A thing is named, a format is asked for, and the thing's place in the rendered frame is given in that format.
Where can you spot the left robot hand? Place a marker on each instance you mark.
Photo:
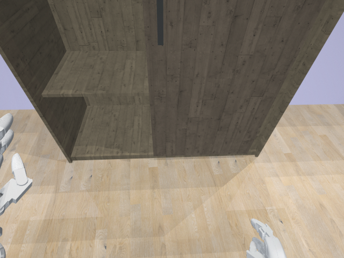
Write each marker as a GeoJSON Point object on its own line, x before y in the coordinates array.
{"type": "Point", "coordinates": [15, 188]}

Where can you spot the right robot hand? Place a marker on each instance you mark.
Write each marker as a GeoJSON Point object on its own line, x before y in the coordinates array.
{"type": "Point", "coordinates": [270, 248]}

